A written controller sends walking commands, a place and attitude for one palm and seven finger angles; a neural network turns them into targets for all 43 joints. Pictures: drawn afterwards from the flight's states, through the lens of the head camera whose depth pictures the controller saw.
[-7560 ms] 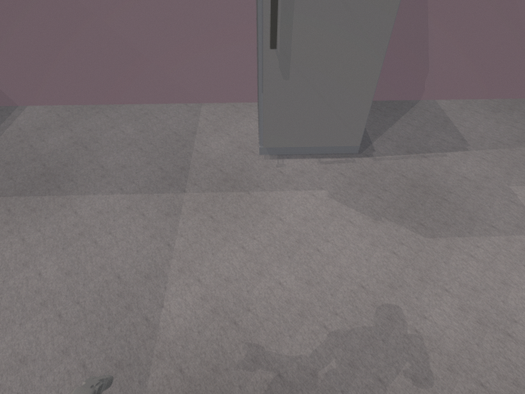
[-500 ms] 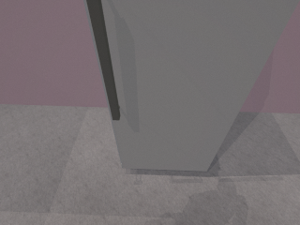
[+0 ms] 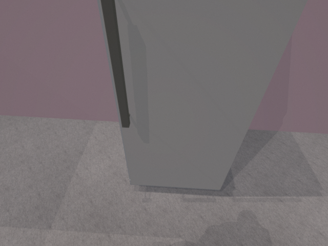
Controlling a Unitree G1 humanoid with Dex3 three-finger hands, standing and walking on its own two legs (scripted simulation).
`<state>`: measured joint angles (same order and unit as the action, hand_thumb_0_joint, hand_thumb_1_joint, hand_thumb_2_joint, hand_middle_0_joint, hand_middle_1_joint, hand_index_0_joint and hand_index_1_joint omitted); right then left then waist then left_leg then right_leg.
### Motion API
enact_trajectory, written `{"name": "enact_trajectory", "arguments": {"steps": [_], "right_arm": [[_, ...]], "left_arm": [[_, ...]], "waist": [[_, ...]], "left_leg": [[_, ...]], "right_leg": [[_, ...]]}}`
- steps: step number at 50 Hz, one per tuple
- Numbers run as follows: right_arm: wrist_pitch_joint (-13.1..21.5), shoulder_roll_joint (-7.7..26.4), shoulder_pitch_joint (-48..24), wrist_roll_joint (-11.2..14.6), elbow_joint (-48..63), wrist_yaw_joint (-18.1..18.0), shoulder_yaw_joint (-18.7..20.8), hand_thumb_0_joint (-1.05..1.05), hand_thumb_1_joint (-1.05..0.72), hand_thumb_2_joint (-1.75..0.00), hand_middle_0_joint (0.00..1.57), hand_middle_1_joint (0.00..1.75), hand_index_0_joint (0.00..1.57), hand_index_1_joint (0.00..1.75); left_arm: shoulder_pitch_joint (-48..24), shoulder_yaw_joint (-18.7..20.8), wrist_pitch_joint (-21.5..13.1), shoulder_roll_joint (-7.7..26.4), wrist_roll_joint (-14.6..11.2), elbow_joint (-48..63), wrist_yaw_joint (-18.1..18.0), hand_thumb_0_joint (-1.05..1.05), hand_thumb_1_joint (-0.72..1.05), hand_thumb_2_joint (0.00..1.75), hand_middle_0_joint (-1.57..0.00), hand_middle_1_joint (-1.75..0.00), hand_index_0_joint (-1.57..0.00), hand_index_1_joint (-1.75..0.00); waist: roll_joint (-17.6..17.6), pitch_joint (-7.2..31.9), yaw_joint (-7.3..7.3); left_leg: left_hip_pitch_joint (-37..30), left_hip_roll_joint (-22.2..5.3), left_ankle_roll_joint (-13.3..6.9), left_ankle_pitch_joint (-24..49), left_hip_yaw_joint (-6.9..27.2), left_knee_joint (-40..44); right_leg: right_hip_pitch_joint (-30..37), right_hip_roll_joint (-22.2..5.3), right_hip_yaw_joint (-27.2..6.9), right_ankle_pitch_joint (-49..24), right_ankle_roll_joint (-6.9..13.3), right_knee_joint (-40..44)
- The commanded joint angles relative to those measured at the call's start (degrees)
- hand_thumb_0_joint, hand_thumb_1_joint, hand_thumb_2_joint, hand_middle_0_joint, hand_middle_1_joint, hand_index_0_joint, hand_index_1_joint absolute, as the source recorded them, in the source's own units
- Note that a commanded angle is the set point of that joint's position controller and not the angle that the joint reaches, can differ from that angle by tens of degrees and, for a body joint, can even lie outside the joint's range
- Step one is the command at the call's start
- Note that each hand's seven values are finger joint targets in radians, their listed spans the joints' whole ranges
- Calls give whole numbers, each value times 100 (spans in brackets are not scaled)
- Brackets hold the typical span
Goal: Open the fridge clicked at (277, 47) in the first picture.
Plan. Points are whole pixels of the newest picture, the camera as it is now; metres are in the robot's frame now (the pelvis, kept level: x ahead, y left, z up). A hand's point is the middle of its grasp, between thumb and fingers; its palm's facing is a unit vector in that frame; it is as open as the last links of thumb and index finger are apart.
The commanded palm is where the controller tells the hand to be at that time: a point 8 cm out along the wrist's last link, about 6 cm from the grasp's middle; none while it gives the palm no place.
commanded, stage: look again from close up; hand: left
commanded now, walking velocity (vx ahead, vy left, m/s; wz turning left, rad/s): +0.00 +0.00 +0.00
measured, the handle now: (120, 68) +0.61 +0.18 +0.15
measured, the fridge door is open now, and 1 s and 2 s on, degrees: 0 0 0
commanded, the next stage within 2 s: none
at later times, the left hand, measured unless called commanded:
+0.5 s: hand out of the picture -0.01 +0.21 -0.18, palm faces +0.02 -0.98 -0.21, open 7.4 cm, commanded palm none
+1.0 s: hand out of the picture +0.01 +0.18 -0.17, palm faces +0.02 -0.98 -0.19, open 7.4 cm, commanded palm none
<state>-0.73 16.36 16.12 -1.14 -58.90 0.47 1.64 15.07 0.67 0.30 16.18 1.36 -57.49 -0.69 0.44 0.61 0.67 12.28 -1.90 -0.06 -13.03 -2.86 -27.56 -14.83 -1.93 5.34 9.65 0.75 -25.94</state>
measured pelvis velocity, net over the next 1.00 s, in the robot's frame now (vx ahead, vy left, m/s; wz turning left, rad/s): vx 0.02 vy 0.02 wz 0.00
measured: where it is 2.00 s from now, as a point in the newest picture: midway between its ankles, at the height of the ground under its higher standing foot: outside the picture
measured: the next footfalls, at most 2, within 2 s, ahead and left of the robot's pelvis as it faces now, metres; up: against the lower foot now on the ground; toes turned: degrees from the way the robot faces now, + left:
none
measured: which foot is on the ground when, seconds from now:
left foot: down 0.00-1.00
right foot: down 0.00-1.00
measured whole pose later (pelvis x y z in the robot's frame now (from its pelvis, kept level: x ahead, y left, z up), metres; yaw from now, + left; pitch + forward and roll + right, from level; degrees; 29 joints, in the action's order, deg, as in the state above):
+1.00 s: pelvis +0.02 +0.02 +0.00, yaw +0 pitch -3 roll +0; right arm -0.4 8.6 16.8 -0.4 -63.0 -0.5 0.8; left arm 19.5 -0.2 -0.5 7.9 1.2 -61.5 -2.4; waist 0.0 -1.5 0.4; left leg 10.9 -0.2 -0.9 -12.5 -3.6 -25.9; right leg -14.0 -2.9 3.3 8.4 -0.8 -24.8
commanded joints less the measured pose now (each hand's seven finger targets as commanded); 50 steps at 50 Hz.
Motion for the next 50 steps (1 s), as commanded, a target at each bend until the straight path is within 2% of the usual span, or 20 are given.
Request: {"name": "enact_trajectory", "arguments": {"steps": [1,3,10,17,22,25,30,36,42,50], "right_arm": [[162,797,92,-3,211,-76,164,0,-90,-90,20,30,20,30],[183,778,119,5,167,-78,141,0,-90,-90,20,30,20,30],[151,625,257,16,-37,-95,129,0,-90,-90,20,30,20,30],[150,419,338,43,-120,-106,100,0,-90,-90,20,30,20,30],[86,281,343,33,-101,-110,113,0,-90,-90,20,30,20,30],[85,147,383,32,-99,-120,106,0,-90,-90,20,30,20,30],[125,51,351,50,-80,-129,92,0,-90,-90,20,30,20,30],[141,-88,361,67,-104,-145,56,0,-90,-90,20,30,20,30],[153,-126,388,76,-156,-151,46,0,-90,-90,20,30,20,30],[123,-208,428,58,-237,-151,21,0,-90,-90,20,30,20,30]], "left_arm": [[-113,247,-140,960,-17,269,-42,0,90,90,-20,-30,-20,-30],[-31,224,-142,902,-18,216,-51,0,90,90,-20,-30,-20,-30],[228,186,-102,634,-5,12,-72,0,90,90,-20,-30,-20,-30],[470,121,-106,359,1,-115,-116,0,90,90,-20,-30,-20,-30],[633,105,-77,191,33,-189,-136,0,90,90,-20,-30,-20,-30],[741,99,-84,46,32,-186,-147,0,90,90,-20,-30,-20,-30],[815,87,-125,-57,22,-192,-167,0,90,90,-20,-30,-20,-30],[884,56,-154,-175,7,-239,-190,0,90,90,-20,-30,-20,-30],[890,52,-172,-188,-7,-249,-204,0,90,90,-20,-30,-20,-30],[811,65,-157,-199,-18,-257,-201,0,90,90,-20,-30,-20,-30]], "waist": [[30,-490,-25],[-72,-402,-69],[-88,-622,-97],[-241,-488,-84],[-138,-778,-70],[6,-734,-53],[-147,-590,-46],[21,-547,-30],[22,-431,-28],[26,-606,-39]], "left_leg": [[690,-286,-171,-1173,545,744],[842,-354,-176,-1232,639,890],[1100,-401,-169,-1578,754,1073],[928,-457,-168,-1322,804,1160],[1093,-428,-164,-1716,829,1217],[993,-395,-158,-1476,751,1109],[763,-404,-152,-1082,732,1063],[582,-383,-119,-577,612,948],[355,-374,-106,-179,529,856],[446,-324,-78,-406,467,870]], "right_leg": [[-42,-611,-935,1854,66,1015],[229,-567,-857,1572,57,882],[249,-506,-747,1505,24,769],[373,-481,-639,888,7,605],[131,-435,-662,1194,-50,638],[81,-453,-695,1095,-52,657],[121,-471,-700,671,-42,610],[169,-499,-725,331,-32,613],[226,-521,-722,161,-18,626],[155,-516,-804,562,-12,750]]}}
